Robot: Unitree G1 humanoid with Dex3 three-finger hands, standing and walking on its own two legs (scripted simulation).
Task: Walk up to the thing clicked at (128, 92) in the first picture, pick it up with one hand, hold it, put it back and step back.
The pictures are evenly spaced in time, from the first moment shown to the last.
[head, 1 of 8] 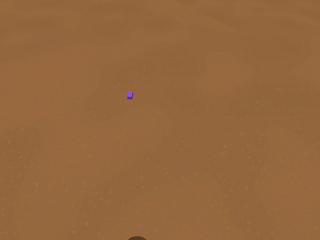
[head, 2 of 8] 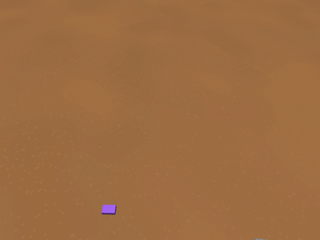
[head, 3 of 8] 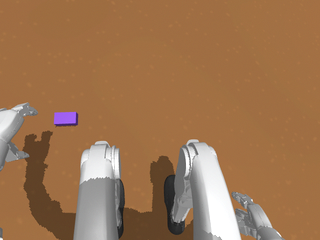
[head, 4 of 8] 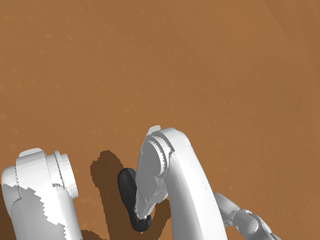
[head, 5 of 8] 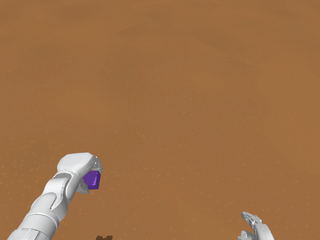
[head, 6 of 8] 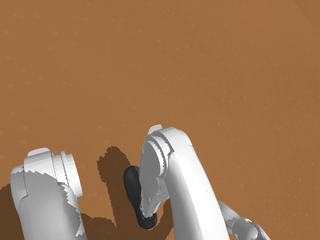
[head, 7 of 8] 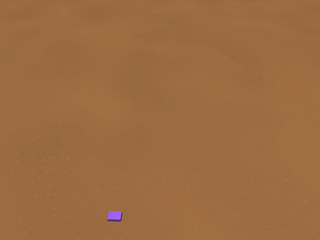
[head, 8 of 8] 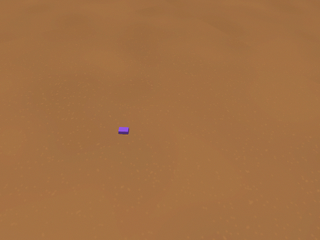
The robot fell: no
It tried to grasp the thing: yes
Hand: left
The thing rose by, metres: 0.69
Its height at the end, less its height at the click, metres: +0.00
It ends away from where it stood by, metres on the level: 0.01
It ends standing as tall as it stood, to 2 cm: yes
